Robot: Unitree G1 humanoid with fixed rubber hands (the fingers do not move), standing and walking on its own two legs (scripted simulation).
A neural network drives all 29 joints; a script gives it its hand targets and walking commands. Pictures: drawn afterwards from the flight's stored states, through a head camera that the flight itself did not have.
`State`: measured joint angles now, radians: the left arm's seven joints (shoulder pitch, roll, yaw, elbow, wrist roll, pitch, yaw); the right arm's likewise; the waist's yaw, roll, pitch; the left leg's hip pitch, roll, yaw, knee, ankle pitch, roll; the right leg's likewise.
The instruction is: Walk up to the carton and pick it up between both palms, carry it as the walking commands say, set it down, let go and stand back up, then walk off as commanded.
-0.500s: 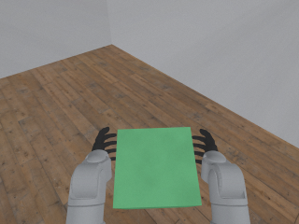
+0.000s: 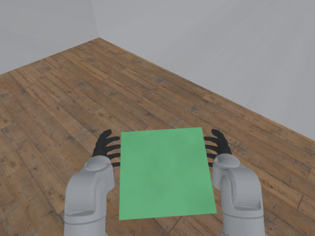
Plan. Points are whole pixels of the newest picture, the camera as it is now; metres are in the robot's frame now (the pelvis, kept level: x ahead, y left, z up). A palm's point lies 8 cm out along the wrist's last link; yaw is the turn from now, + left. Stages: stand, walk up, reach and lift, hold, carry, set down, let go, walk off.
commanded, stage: carry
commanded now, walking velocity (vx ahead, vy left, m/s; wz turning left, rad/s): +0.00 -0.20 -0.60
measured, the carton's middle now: (163, 177) +0.29 +0.01 +0.01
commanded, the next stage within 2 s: none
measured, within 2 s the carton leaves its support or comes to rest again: neither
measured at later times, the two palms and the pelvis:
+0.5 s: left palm (149, 178) +0.23 +0.04 +0.10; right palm (293, 209) +0.18 -0.23 +0.11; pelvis -0.06 -0.04 +0.02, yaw -13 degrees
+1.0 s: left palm (276, 225) +0.16 -0.20 +0.09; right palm out of the picture +0.00 -0.42 +0.08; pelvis -0.16 -0.16 +0.01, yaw -28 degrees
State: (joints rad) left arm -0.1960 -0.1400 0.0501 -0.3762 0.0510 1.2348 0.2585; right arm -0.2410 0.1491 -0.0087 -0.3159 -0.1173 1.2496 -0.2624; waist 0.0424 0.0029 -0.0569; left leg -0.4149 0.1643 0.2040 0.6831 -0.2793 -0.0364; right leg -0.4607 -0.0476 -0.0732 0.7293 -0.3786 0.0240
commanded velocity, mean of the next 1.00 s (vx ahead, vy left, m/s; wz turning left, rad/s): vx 0.00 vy -0.13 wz -0.38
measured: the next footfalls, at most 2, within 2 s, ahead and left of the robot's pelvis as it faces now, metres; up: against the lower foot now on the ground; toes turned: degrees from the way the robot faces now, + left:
left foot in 0.38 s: -0.02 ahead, +0.05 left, +0.00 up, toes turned -4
right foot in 0.82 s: -0.15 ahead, -0.26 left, +0.00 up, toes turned -26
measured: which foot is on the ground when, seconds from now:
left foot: down 0.00-0.04, up 0.06-0.36, down 0.38-0.82, up 0.84-1.00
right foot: down 0.00-0.40, up 0.42-0.80, down 0.82-1.00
